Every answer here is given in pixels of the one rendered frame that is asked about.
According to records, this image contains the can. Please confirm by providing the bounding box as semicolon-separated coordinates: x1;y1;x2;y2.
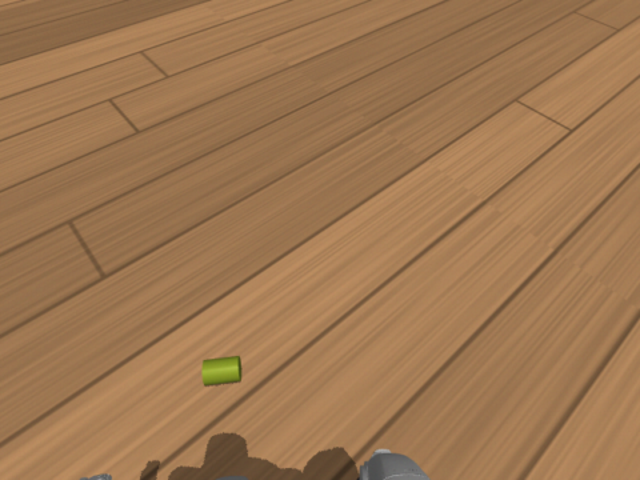
202;356;242;386

